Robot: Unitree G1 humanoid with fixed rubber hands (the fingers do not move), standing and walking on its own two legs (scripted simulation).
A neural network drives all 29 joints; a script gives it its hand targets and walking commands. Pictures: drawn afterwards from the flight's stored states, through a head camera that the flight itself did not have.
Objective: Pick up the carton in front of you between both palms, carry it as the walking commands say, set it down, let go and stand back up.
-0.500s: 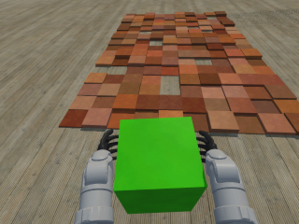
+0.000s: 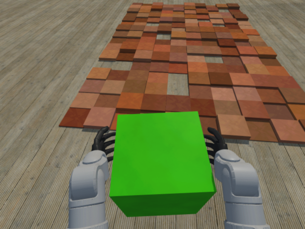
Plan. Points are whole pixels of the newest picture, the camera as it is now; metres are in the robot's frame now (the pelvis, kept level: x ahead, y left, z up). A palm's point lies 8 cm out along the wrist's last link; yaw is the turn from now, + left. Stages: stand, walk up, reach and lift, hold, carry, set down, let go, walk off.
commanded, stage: carry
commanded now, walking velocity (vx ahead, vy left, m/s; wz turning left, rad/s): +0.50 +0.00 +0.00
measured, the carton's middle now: (159, 167) +0.29 +0.01 +0.00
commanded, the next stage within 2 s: none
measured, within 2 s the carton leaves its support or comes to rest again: neither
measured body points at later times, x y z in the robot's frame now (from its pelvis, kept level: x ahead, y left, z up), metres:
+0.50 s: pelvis +0.28 +0.00 -0.02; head +0.28 +0.00 +0.43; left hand +0.56 +0.17 +0.07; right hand +0.57 -0.14 +0.06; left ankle +0.41 +0.12 -0.73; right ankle +0.13 -0.11 -0.75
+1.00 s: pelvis +0.62 +0.02 -0.03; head +0.63 +0.02 +0.42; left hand +0.94 +0.18 +0.10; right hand +0.95 -0.13 +0.09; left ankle +0.44 +0.10 -0.75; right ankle +0.76 -0.07 -0.74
